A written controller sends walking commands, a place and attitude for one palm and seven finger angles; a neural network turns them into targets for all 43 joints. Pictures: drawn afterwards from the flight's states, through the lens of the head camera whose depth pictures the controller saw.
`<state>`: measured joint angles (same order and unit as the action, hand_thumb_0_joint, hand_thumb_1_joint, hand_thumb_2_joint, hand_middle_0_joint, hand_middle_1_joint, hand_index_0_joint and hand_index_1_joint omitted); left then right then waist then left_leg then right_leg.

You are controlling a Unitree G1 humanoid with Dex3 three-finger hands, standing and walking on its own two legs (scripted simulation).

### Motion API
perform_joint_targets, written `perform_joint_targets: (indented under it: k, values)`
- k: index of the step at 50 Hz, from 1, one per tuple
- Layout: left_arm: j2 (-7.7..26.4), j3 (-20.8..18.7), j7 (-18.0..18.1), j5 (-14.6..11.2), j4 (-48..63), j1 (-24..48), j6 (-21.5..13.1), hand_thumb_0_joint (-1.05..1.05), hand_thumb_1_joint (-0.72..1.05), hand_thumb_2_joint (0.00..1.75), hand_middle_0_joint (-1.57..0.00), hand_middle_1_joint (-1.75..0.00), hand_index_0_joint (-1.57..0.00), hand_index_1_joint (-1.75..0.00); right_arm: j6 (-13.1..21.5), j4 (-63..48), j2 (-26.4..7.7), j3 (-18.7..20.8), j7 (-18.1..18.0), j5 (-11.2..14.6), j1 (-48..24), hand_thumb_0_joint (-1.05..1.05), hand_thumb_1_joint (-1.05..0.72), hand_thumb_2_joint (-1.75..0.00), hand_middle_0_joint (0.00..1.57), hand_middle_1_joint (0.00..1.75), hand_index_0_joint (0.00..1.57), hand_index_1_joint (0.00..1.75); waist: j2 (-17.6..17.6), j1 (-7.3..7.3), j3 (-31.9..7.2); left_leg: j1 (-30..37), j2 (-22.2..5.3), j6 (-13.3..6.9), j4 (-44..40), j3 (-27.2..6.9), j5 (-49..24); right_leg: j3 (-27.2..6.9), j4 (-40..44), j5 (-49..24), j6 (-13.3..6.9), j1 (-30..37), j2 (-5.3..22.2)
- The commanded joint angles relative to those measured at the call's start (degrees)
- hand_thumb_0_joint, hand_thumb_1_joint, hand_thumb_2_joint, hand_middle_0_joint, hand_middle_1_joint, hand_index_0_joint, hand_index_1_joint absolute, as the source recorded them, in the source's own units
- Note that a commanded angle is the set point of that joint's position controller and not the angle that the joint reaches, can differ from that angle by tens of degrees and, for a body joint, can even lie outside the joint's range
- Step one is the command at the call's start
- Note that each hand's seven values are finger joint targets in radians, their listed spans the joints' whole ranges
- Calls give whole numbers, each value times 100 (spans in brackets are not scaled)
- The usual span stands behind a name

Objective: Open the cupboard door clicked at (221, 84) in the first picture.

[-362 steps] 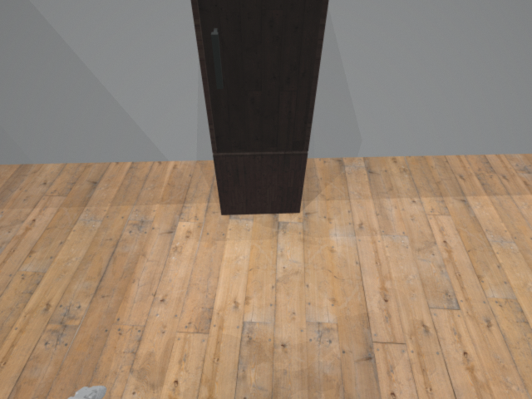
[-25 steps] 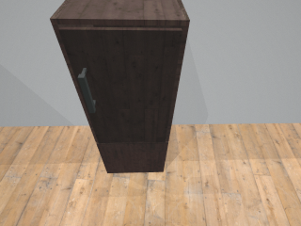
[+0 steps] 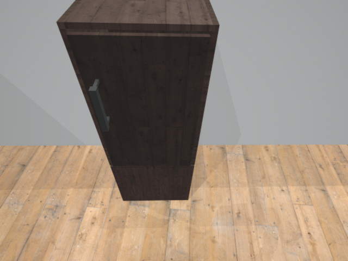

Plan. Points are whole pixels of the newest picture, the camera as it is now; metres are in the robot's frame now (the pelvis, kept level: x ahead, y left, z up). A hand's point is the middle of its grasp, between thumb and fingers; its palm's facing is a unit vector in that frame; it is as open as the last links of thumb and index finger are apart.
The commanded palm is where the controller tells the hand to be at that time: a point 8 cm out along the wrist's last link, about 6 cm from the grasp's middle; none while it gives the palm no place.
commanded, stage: look again from close up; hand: left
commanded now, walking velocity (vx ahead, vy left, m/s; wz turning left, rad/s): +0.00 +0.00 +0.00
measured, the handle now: (101, 106) +0.52 +0.27 +0.04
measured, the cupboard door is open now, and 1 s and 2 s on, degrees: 0 0 0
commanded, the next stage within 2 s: come to a stop and stand still in 0.10 s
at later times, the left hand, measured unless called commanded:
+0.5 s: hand out of the picture -0.01 +0.20 -0.19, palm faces +0.01 -0.98 -0.19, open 7.3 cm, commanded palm none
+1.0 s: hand out of the picture -0.06 +0.22 -0.18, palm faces +0.01 -0.98 -0.19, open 7.3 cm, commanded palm none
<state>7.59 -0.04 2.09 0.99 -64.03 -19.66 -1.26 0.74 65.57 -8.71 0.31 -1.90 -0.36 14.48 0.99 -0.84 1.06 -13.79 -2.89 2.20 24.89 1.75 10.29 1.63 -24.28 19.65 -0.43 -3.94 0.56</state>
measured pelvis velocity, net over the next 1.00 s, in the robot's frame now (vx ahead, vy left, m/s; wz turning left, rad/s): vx -0.04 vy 0.04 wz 0.00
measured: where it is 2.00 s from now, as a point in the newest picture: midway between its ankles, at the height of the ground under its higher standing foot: outside the picture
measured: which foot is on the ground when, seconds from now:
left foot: down 0.00-1.00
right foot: down 0.00-1.00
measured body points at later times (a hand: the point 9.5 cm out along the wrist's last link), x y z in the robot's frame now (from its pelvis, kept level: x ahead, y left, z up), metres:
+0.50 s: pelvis -0.01 +0.03 -0.01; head -0.01 +0.04 +0.44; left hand -0.01 +0.25 -0.17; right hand +0.02 -0.21 -0.16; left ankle +0.03 +0.15 -0.74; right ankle -0.07 -0.11 -0.74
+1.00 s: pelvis -0.04 +0.04 +0.00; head -0.03 +0.06 +0.45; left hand -0.06 +0.27 -0.17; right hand -0.01 -0.19 -0.15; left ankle +0.03 +0.15 -0.74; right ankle -0.07 -0.11 -0.74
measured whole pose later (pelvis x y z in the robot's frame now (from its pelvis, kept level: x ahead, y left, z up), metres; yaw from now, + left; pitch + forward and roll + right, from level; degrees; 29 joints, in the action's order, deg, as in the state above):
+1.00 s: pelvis -0.04 +0.04 +0.00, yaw +0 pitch -1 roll -1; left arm 10.8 0.5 1.8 1.2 -61.1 -20.6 -0.4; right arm 0.1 60.9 -9.5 0.3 -0.3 -0.3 14.7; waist 1.6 -0.4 0.9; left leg -18.1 -0.6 -1.3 27.7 2.6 8.8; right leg 0.7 -27.0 17.8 2.7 -8.3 3.0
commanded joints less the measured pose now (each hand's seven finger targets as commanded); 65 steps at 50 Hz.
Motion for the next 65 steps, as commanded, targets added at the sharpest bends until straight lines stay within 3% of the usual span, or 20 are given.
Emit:
perform_joint_targets:
  k: [1, 11, 12, 13, 14, 15, 16, 17, 18, 19, 22, 24, 26, 28, 34, 43, 51, 58, 65]
  values:
    - [548, -85, 20, -13, 59, -556, -33, 0, 90, 90, -20, -30, -20, -30, 76, -153, -482, 62, -14, -27, 258, 0, -90, -90, 20, 30, 20, 30, 15, 3, 254, 512, -314, -306, -183, -226, -1040, -306, 551, -1460, -77, -762, 509]
    - [545, -78, 19, -17, 67, -561, -29, 0, 90, 90, -20, -30, -20, -30, 66, -136, -466, 59, -15, -23, 278, 0, -90, -90, 20, 30, 20, 30, 11, 9, 311, 486, -305, -291, -208, -229, -970, -302, 591, -1383, -75, -768, 501]
    - [684, -65, 238, 78, -9, -824, -196, 0, 90, 90, -20, -30, -20, -30, 119, -630, -617, 44, 63, 13, -396, 0, -90, -90, 20, 30, 20, 30, -32, -174, 690, -69, -219, -141, 1217, -9, -844, -1067, 824, -3981, 166, -1166, 891]
    - [992, -123, 234, 73, 204, -575, -243, 0, 90, 90, -20, -30, -20, -30, 39, -906, -440, 40, 100, -14, -248, 0, -90, -90, 20, 30, 20, 30, 56, 212, 634, -333, -35, -144, 1061, 87, 8, -859, 387, -5643, 112, -682, 1102]
    - [869, -93, 213, 35, 318, -483, -270, 0, 90, 90, -20, -30, -20, -30, 81, -811, -293, 49, 75, -63, 348, 0, -90, -90, 20, 30, 20, 30, 267, 360, -56, -95, -3, -315, 699, 143, 61, -600, -238, -5991, -88, -191, 970]
    - [804, -60, 195, -23, 367, -459, -265, 0, 90, 90, -20, -30, -20, -30, 96, -786, -397, 69, 52, -58, 509, 0, -90, -90, 20, 30, 20, 30, 583, 315, -624, 186, -45, -386, 726, 33, -462, -384, -504, -5533, -121, 76, 773]
    - [749, -67, 179, -37, 415, -490, -244, 0, 90, 90, -20, -30, -20, -30, 103, -800, -511, 96, 39, -28, 487, 0, -90, -90, 20, 30, 20, 30, 570, 242, -796, 296, -136, -412, 756, -48, -967, -383, -503, -4829, -120, 51, 674]
    - [714, -73, 168, -38, 452, -518, -215, 0, 90, 90, -20, -30, -20, -30, 95, -839, -550, 106, 34, -14, 398, 0, -90, -90, 20, 30, 20, 30, 472, 184, -669, 306, -209, -400, 764, -89, -1241, -385, -411, -4205, -122, -130, 622]
    - [693, -76, 165, -11, 466, -485, -156, 0, 90, 90, -20, -30, -20, -30, 102, -822, -555, 103, 34, -26, 368, 0, -90, -90, 20, 30, 20, 30, -19, 155, -393, 290, -237, -391, 732, -71, -1561, -325, -392, -3604, -133, -312, 556]
    - [706, -81, 156, -4, 487, -461, -97, 0, 90, 90, -20, -30, -20, -30, 77, -838, -582, 99, 35, -22, 313, 0, -90, -90, 20, 30, 20, 30, -266, 138, -145, 225, -276, -400, 655, -158, -1619, -318, -332, -2693, -145, -545, 477]
    - [696, -54, 107, -1, 553, -370, 3, 0, 90, 90, -20, -30, -20, -30, 25, -927, -666, 124, 50, -25, 157, 0, -90, -90, 20, 30, 20, 30, -86, 103, 344, -94, -300, -429, 347, -353, -758, -347, -102, -993, -141, -956, 356]
    - [705, -59, 78, 16, 616, -332, 48, 0, 90, 90, -20, -30, -20, -30, -1, -946, -718, 143, 73, -44, 142, 0, -90, -90, 20, 30, 20, 30, -32, 88, 565, -321, -279, -458, 125, -459, -6, -328, -6, -222, -139, -1105, 305]
    - [749, -59, 55, 14, 686, -298, 75, 0, 90, 90, -20, -30, -20, -30, -26, -1010, -758, 164, 92, -63, 89, 0, -90, -90, 20, 30, 20, 30, -210, 92, 621, -436, -241, -452, -89, -559, 721, -362, 25, 251, -149, -1254, 289]
    - [776, -71, 44, 28, 733, -306, 76, 0, 90, 90, -20, -30, -20, -30, -10, -1029, -774, 178, 100, -70, 124, 0, -90, -90, 20, 30, 20, 30, -391, 72, 475, -469, -284, -484, -263, -657, 872, -281, -39, 167, -133, -1124, 282]
    - [841, -68, 4, 18, 735, -348, 52, 0, 90, 90, -20, -30, -20, -30, 44, -1013, -887, 178, 108, -54, 116, 0, -90, -90, 20, 30, 20, 30, -297, 24, 88, -282, -362, -528, -421, -770, 703, -190, -53, -172, -71, -912, 329]
    - [884, -46, -16, 18, 565, -405, 32, 0, 90, 90, -20, -30, -20, -30, 51, -815, -871, 150, 110, -23, 170, 0, -90, -90, 20, 30, 20, 30, -215, 51, 226, -186, -314, -483, -500, -682, 608, -258, 190, -254, -48, -975, 403]
    - [772, -18, -16, 9, 362, -563, 24, 0, 90, 90, -20, -30, -20, -30, 19, -641, -812, 143, 112, -17, 180, 0, -90, -90, 20, 30, 20, 30, -213, 58, 317, -177, -283, -437, -608, -666, 954, -309, 330, -41, -45, -1145, 433]
    - [690, -1, -6, 10, 264, -644, -6, 0, 90, 90, -20, -30, -20, -30, 15, -514, -696, 121, 105, -2, 245, 0, -90, -90, 20, 30, 20, 30, 43, 66, 366, -63, -252, -412, -476, -527, 619, -366, 451, -79, -47, -1231, 471]
    - [623, -8, 5, -4, 208, -650, -14, 0, 90, 90, -20, -30, -20, -30, 40, -420, -621, 100, 89, -1, 283, 0, -90, -90, 20, 30, 20, 30, -88, 62, 312, 9, -249, -391, -365, -444, 218, -365, 432, -283, -41, -1172, 478]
